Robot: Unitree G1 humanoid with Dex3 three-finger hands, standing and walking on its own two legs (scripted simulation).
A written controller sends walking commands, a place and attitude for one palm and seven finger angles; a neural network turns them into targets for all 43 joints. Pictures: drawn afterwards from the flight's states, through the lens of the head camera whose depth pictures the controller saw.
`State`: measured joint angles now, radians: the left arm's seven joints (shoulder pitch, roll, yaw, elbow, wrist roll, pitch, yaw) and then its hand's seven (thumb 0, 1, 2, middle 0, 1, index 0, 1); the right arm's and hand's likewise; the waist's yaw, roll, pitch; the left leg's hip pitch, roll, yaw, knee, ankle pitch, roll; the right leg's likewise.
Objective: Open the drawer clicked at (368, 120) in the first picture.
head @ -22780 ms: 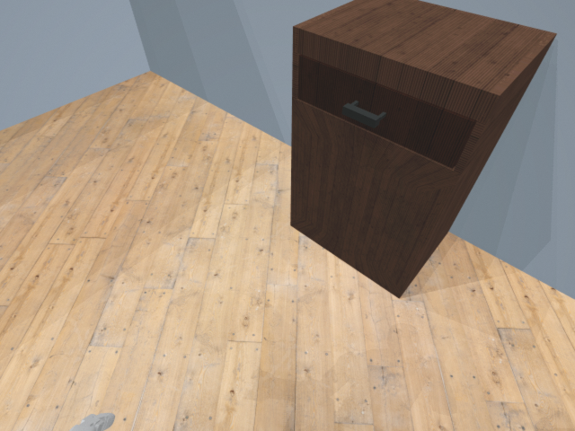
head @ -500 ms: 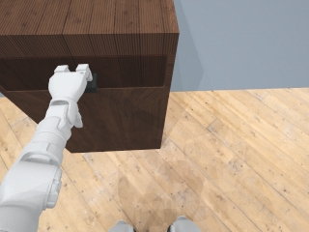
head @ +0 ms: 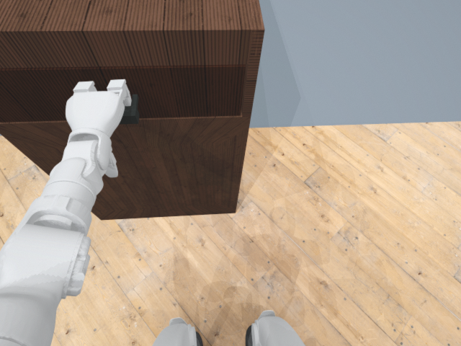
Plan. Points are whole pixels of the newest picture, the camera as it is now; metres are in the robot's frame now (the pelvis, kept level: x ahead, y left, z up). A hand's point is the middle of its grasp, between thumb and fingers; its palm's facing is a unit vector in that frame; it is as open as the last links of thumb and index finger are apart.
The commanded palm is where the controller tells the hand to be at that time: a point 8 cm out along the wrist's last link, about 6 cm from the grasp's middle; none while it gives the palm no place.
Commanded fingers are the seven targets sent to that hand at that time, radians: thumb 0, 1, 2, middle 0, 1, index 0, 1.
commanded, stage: lower the fingers behind the handle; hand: left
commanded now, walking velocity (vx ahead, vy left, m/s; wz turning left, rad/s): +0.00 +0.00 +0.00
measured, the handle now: (111, 107) +0.56 +0.20 +0.02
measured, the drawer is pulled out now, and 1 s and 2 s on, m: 0.00 0.00 0.00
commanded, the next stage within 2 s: lift the fingers back up to retry in 0.16 s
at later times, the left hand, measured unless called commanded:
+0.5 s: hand (107, 130) +0.50 +0.20 +0.02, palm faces -0.09 -0.04 -1.00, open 13.9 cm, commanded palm +0.49 +0.20 +0.09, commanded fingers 0.00 -0.50 0.30 -0.30 -1.20 -0.30 -1.20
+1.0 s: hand (95, 105) +0.50 +0.19 +0.09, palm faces -0.08 -0.05 -1.00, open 13.7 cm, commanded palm +0.48 +0.20 +0.13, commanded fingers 0.00 -0.50 0.30 -0.30 -1.20 -0.30 -1.20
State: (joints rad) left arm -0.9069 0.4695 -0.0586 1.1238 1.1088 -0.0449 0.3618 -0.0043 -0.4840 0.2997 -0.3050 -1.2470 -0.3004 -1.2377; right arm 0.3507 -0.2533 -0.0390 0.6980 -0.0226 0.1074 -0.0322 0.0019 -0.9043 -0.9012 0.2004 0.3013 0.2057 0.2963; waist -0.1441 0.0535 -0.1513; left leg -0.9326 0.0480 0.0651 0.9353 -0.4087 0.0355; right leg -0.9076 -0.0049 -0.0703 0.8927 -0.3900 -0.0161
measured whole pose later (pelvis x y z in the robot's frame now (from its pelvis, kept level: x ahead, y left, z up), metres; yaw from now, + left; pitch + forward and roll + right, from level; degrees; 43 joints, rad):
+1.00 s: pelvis +0.04 +0.00 +0.04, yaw +1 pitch +15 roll -1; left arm -0.78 0.42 -0.09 0.95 1.04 -0.02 0.20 0.00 -0.48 0.30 -0.31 -1.20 -0.33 -1.21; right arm 0.29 -0.25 -0.05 0.68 0.00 0.15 -0.03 0.00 -0.90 -0.90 0.20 0.30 0.21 0.30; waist -0.08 0.06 -0.13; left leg -0.58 0.03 0.07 0.67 -0.35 0.02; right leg -0.56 -0.01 -0.06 0.64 -0.35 -0.01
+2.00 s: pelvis +0.03 +0.00 +0.03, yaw +0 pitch +16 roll -1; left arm -0.81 0.42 -0.09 0.98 1.08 -0.06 0.27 0.00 -0.48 0.30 -0.32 -1.20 -0.32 -1.20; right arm 0.33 -0.25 -0.07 0.71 -0.01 0.12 -0.02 0.00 -0.90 -0.90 0.20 0.30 0.21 0.30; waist -0.09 0.05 -0.12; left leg -0.63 0.02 0.07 0.70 -0.35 0.03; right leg -0.62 -0.01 -0.06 0.67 -0.34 -0.01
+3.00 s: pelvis +0.03 -0.01 +0.03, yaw +1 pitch +17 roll -1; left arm -0.79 0.47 -0.04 0.98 1.08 -0.09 0.26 0.00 -0.48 0.30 -0.32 -1.20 -0.32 -1.20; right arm 0.32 -0.25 -0.07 0.70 -0.01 0.12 -0.04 0.00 -0.90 -0.90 0.20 0.30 0.21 0.30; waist -0.09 0.05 -0.12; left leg -0.65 0.03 0.07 0.71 -0.36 0.02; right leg -0.63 0.00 -0.06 0.68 -0.35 -0.02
